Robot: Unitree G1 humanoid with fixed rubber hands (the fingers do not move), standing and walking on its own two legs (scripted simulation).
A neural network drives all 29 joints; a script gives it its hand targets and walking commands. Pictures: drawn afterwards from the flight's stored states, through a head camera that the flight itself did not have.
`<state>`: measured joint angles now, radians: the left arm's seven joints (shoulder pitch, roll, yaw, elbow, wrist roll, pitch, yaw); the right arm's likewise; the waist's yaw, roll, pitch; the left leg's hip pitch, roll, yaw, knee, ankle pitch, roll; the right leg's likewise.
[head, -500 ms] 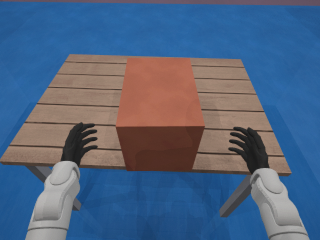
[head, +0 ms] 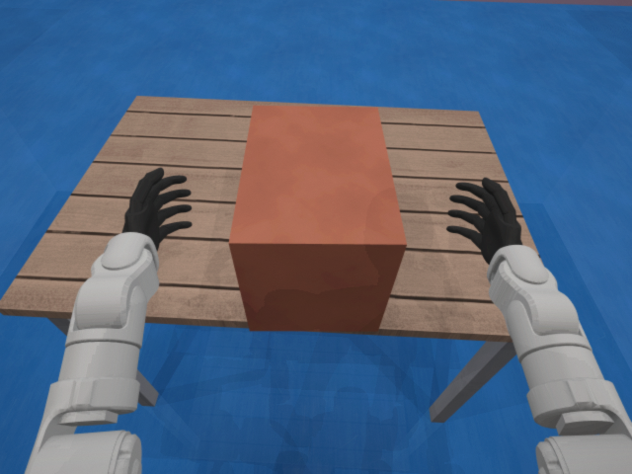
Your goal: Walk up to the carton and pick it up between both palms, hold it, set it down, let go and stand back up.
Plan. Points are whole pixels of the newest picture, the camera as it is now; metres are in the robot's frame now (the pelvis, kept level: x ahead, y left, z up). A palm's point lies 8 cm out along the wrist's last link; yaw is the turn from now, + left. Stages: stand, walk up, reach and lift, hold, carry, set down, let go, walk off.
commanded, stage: reach and lift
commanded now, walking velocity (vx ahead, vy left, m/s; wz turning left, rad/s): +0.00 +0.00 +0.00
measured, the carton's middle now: (314, 217) +0.50 +0.04 -0.01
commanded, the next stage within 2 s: none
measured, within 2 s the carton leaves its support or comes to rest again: neither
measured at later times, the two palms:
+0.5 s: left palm (149, 175) +0.41 +0.25 +0.15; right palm (483, 179) +0.45 -0.18 +0.15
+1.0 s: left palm (164, 192) +0.42 +0.24 +0.11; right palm (460, 192) +0.45 -0.16 +0.12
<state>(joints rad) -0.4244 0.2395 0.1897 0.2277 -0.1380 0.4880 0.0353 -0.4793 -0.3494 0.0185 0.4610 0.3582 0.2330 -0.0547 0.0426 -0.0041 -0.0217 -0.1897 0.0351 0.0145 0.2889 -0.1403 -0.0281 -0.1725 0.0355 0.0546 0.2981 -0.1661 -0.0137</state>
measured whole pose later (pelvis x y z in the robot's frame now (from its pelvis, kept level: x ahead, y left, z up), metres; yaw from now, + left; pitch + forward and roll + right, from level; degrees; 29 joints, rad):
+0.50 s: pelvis +0.00 +0.00 +0.00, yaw +0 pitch +8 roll +0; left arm -0.83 0.33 0.13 0.70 -0.18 0.40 0.06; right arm -0.89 -0.38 0.09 0.88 0.40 0.22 -0.04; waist 0.06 -0.01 -0.10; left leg -0.32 0.04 0.00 0.32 -0.14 -0.03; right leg -0.30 0.04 0.04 0.31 -0.15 -0.01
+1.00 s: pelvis -0.01 +0.00 -0.01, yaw +0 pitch +15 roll -1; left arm -1.02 0.29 0.03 1.24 -0.21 0.00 0.07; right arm -1.04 -0.33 0.12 1.27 0.39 0.00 -0.02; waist 0.07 -0.02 -0.19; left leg -0.52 0.05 0.00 0.40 -0.15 -0.03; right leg -0.47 0.05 0.04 0.36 -0.15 -0.01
